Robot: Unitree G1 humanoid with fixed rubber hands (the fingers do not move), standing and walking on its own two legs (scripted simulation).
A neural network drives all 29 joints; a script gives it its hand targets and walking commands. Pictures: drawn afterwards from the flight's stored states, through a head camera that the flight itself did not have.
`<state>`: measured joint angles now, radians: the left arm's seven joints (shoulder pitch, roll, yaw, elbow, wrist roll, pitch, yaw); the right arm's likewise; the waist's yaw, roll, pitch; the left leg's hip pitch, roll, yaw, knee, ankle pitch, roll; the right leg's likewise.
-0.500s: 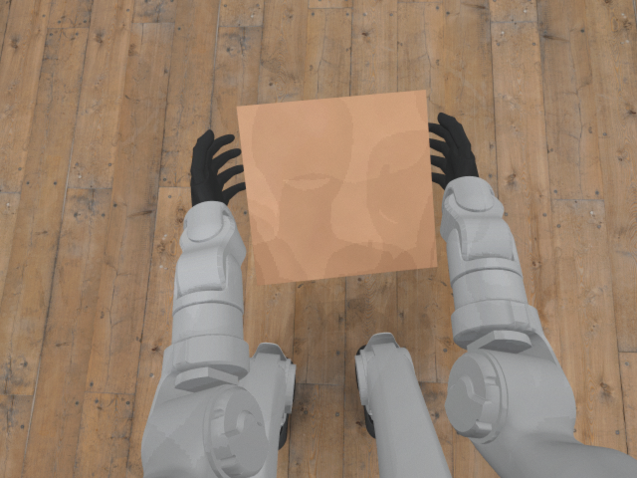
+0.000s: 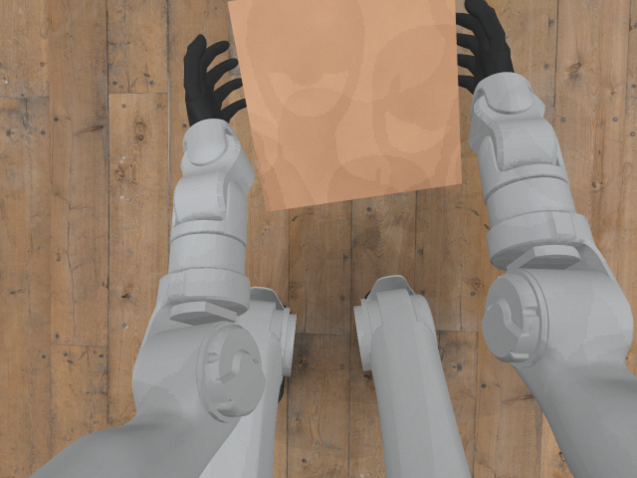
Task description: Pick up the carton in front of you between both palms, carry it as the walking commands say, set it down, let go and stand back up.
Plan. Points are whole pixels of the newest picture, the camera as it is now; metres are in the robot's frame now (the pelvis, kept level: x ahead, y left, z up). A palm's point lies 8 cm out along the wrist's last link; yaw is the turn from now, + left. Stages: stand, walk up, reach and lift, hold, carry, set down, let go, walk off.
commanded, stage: set down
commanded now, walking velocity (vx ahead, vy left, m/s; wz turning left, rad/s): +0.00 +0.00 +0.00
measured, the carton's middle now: (342, 106) +0.53 -0.07 -0.22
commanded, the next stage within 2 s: none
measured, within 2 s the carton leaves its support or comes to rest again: rests again in 1.08 s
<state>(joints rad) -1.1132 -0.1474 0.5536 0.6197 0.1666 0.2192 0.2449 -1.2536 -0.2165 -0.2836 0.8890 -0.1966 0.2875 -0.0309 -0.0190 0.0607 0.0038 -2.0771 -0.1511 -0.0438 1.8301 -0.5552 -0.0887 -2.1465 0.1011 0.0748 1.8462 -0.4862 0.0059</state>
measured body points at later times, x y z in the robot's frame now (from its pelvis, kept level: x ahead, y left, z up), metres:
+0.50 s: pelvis +0.00 +0.00 -0.07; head +0.36 -0.06 +0.19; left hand +0.54 +0.08 -0.23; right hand +0.55 -0.22 -0.24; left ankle +0.10 +0.13 -0.43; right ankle +0.11 -0.11 -0.43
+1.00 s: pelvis +0.00 +0.00 -0.08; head +0.36 -0.05 +0.17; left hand +0.55 +0.09 -0.24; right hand +0.56 -0.22 -0.25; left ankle +0.10 +0.13 -0.43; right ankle +0.11 -0.11 -0.43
